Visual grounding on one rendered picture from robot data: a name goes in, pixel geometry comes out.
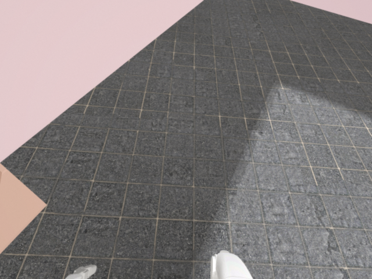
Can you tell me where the robot right thigh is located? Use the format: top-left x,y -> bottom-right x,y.
210,252 -> 253,279

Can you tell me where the left robot hand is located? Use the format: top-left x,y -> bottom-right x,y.
66,264 -> 96,279

